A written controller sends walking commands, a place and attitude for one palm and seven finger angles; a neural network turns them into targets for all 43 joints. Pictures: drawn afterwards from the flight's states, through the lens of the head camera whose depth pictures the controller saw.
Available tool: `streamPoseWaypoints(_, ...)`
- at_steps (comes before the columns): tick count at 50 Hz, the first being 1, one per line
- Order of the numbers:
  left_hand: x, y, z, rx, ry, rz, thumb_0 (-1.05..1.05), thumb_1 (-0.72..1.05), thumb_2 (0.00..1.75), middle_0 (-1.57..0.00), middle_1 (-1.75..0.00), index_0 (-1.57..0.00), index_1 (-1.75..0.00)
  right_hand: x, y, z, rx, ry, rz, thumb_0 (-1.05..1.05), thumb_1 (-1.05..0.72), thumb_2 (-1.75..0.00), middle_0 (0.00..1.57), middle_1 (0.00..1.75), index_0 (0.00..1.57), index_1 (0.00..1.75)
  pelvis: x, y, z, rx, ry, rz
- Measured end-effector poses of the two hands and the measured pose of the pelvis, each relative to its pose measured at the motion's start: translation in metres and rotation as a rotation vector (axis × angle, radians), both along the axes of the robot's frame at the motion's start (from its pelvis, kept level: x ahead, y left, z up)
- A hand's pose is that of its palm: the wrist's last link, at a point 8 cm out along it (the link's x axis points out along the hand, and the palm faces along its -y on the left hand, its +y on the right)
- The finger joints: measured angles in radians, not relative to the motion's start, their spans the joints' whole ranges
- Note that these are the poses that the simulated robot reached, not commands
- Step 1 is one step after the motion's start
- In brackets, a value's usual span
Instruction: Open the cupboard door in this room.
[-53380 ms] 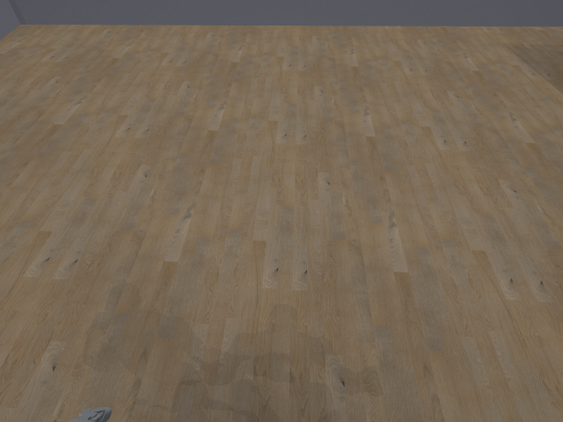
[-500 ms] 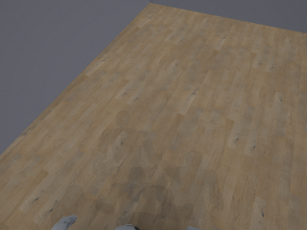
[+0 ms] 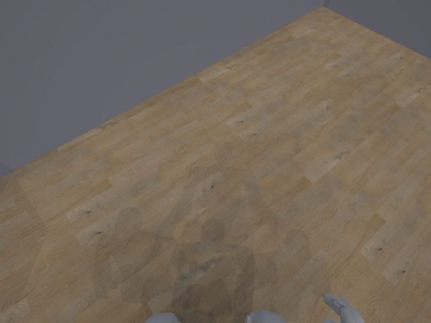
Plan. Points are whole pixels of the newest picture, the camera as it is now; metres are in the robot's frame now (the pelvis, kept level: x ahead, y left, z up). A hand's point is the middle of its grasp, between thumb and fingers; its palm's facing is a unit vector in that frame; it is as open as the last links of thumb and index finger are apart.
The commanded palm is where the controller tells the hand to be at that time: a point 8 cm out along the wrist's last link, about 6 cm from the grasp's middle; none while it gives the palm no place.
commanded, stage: turn to face it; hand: left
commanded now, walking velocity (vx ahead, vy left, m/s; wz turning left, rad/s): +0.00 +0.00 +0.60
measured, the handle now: out of the picture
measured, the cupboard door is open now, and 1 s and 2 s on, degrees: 43 43 43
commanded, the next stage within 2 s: none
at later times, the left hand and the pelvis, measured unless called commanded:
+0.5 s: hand out of the picture +0.05 +0.15 -0.14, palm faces +0.29 -0.93 -0.25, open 7.4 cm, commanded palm none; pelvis +0.03 -0.05 +0.01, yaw +18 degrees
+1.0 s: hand out of the picture +0.05 +0.19 -0.14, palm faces +0.55 -0.78 -0.30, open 7.4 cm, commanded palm none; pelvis +0.07 -0.06 +0.00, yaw +35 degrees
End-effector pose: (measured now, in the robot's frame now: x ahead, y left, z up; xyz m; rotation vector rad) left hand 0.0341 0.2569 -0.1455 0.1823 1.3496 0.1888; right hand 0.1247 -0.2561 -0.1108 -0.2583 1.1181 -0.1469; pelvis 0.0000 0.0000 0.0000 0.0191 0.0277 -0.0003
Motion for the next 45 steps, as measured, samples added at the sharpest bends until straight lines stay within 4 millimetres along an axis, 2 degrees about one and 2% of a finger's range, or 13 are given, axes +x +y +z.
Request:
streamPoseWaypoints(7,0.031,0.003,0.025,0.041,-0.116,0.045,0.01,0.91,0.90,-0.20,-0.30,-0.20,-0.30,-0.002,-0.003,-0.001,0.015,0.061,0.047,0.01,-0.91,-0.90,0.20,0.30,0.20,0.30,0.006,-0.013,0.010,-0.019,0.003,0.072)
streamPoseWaypoints(13,0.050,-0.017,0.037,0.099,-0.221,0.062,0.00,0.91,0.90,-0.20,-0.30,-0.20,-0.30,0.002,-0.026,-0.026,0.054,0.117,0.068,0.01,-0.91,-0.90,0.20,0.30,0.20,0.30,0.017,-0.040,0.000,-0.003,0.008,0.146)
streamPoseWaypoints(17,0.037,-0.035,0.043,0.106,-0.211,0.101,0.00,0.91,0.90,-0.20,-0.30,-0.20,-0.30,0.015,-0.037,-0.029,0.056,0.149,0.098,0.01,-0.91,-0.90,0.20,0.30,0.20,0.30,0.020,-0.049,0.004,0.005,-0.005,0.206)
streamPoseWaypoints(22,0.013,-0.055,0.040,0.064,-0.150,0.177,0.00,0.91,0.90,-0.20,-0.30,-0.20,-0.30,0.038,-0.033,-0.017,0.055,0.160,0.160,0.01,-0.91,-0.90,0.20,0.30,0.19,0.30,0.028,-0.053,0.014,0.019,0.001,0.276)
streamPoseWaypoints(28,-0.025,-0.061,0.022,0.009,-0.109,0.303,0.00,0.90,0.90,-0.21,-0.30,-0.20,-0.30,0.078,-0.002,-0.010,0.030,0.145,0.295,0.01,-0.91,-0.90,0.20,0.30,0.19,0.30,0.033,-0.046,0.011,0.012,0.000,0.366)
streamPoseWaypoints(32,-0.057,-0.048,-0.001,-0.012,-0.064,0.392,0.00,0.90,0.90,-0.21,-0.30,-0.20,-0.30,0.108,0.028,-0.010,0.007,0.067,0.384,0.01,-0.91,-0.90,0.20,0.30,0.19,0.30,0.034,-0.033,-0.003,-0.001,-0.002,0.418)
streamPoseWaypoints(34,-0.067,-0.041,-0.003,-0.005,-0.031,0.420,0.00,0.90,0.90,-0.21,-0.30,-0.20,-0.30,0.115,0.038,-0.006,0.001,0.040,0.410,0.01,-0.91,-0.90,0.20,0.30,0.19,0.30,0.034,-0.031,-0.003,-0.002,-0.005,0.432)
streamPoseWaypoints(38,-0.066,-0.028,0.008,0.020,-0.043,0.462,0.01,0.91,0.90,-0.20,-0.30,-0.20,-0.30,0.119,0.046,0.002,-0.014,0.041,0.443,0.01,-0.91,-0.90,0.20,0.30,0.20,0.30,0.038,-0.029,0.006,-0.016,-0.006,0.470)
streamPoseWaypoints(45,-0.039,-0.020,0.031,0.082,-0.149,0.494,0.01,0.91,0.90,-0.20,-0.30,-0.20,-0.30,0.121,0.038,-0.002,-0.005,0.106,0.484,0.01,-0.91,-0.90,0.20,0.30,0.20,0.30,0.050,-0.040,0.013,-0.027,-0.007,0.542)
